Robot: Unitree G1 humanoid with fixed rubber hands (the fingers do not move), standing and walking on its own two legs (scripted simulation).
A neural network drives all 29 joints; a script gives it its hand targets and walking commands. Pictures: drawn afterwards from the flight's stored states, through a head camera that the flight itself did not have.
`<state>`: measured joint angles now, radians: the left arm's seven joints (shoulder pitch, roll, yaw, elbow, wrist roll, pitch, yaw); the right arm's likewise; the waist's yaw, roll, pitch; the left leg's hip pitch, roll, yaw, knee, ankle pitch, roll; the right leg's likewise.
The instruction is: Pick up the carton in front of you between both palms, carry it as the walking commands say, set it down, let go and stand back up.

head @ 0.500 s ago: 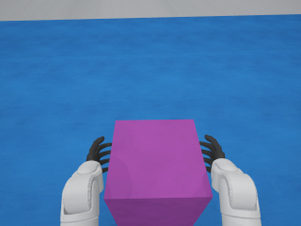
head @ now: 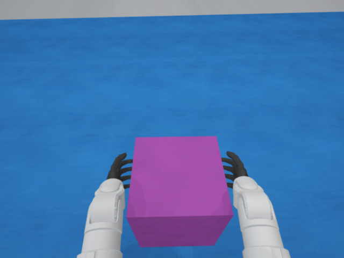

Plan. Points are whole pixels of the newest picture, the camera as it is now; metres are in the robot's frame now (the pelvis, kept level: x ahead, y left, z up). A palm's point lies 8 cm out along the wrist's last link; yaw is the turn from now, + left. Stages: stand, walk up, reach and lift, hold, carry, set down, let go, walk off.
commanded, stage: carry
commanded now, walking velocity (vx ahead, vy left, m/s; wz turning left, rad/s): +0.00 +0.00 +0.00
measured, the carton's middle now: (176, 194) +0.30 +0.00 -0.05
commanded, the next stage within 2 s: hold in 0.60 s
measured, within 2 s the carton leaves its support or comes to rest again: neither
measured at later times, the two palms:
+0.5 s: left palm (117, 185) +0.28 +0.14 +0.04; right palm (245, 183) +0.28 -0.16 +0.04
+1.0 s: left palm (122, 190) +0.26 +0.13 +0.05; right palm (257, 196) +0.24 -0.17 +0.05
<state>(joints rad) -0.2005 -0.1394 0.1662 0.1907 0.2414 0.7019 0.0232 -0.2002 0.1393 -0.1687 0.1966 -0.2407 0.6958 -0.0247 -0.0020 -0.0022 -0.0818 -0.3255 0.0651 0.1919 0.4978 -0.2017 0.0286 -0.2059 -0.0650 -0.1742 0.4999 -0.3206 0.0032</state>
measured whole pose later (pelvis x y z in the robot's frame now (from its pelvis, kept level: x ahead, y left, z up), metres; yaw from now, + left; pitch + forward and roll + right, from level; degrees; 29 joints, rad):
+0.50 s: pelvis -0.01 -0.01 +0.00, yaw +0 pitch +2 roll +0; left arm -0.19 -0.14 0.15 0.13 0.23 0.74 0.03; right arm -0.19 0.14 -0.15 0.14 -0.23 0.74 -0.03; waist 0.00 0.00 -0.09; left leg -0.34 0.08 0.19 0.51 -0.19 0.02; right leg -0.23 -0.05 -0.18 0.52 -0.32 -0.01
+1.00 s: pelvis -0.03 +0.00 +0.01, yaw -5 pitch -8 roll +0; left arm -0.24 -0.15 0.19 0.21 0.29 0.73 0.02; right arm -0.25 0.15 -0.21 0.26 -0.26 0.70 -0.01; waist 0.00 -0.03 0.05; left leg -0.12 0.01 0.00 0.38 -0.13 -0.01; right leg -0.04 0.01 0.03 0.42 -0.24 -0.01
